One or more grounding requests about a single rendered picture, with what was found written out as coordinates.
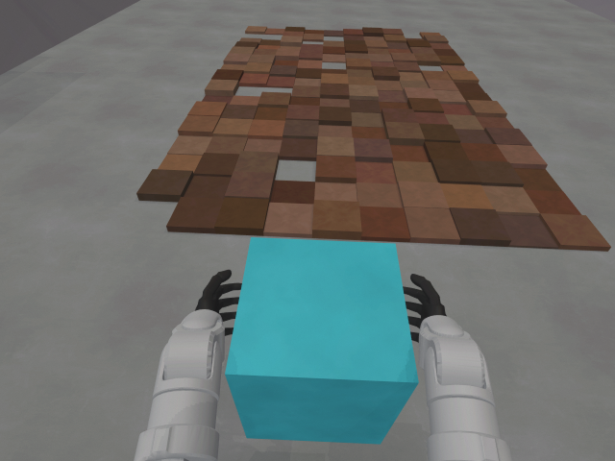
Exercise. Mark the robot right forearm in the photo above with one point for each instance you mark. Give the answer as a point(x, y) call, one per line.
point(463, 419)

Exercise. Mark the robot left forearm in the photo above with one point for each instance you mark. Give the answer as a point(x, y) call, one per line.
point(182, 420)

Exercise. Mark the robot right hand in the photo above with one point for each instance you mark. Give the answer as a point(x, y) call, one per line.
point(430, 300)

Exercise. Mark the carton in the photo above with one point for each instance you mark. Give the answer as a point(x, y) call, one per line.
point(321, 349)

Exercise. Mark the robot left hand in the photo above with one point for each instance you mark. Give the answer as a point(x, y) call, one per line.
point(212, 293)

